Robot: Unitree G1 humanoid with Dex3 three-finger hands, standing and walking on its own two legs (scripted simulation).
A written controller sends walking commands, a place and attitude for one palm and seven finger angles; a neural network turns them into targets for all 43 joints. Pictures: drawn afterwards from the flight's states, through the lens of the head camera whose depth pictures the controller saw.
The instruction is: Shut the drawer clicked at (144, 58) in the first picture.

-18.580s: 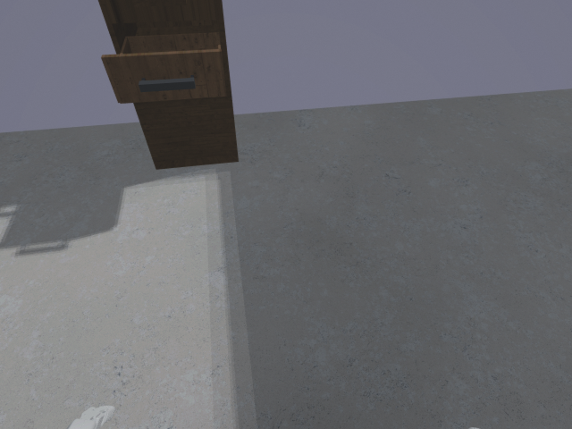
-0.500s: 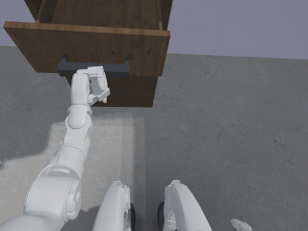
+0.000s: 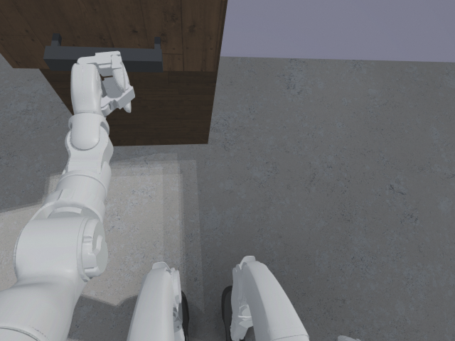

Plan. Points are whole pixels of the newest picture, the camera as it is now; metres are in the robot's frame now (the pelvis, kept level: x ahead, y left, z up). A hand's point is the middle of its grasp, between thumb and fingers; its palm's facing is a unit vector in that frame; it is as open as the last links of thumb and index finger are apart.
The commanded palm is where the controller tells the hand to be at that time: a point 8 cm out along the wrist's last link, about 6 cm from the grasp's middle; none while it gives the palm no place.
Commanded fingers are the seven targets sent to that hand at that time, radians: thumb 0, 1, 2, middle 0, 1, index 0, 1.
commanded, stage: push the drawer shut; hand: left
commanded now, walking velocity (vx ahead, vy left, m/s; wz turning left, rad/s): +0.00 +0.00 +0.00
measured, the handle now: (107, 50) +0.61 +0.17 +0.03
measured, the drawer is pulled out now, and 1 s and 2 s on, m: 0.10 0.01 0.00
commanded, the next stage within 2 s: pull the fist back off the drawer in 1.02 s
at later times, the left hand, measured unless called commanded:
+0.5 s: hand (127, 64) +0.58 +0.13 +0.03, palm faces +0.03 -1.00 -0.04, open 2.7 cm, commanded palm +0.58 +0.15 +0.04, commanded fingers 0.00 0.90 0.90 -1.40 -1.60 -1.40 -1.60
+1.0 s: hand (126, 38) +0.63 +0.14 +0.04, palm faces +0.04 -1.00 -0.03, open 3.1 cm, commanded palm +0.65 +0.12 +0.04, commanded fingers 0.00 0.90 0.90 -1.40 -1.60 -1.40 -1.60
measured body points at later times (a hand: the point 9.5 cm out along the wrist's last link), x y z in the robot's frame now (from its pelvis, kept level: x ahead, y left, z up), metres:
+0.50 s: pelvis +0.00 -0.01 -0.01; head +0.20 +0.03 +0.39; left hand +0.57 +0.19 +0.03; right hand -0.01 -0.27 -0.11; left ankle +0.05 +0.08 -0.57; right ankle +0.04 -0.10 -0.57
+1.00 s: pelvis -0.01 +0.01 -0.02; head +0.22 +0.06 +0.36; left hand +0.62 +0.19 +0.04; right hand -0.07 -0.23 -0.10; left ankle +0.05 +0.08 -0.57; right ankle +0.04 -0.10 -0.57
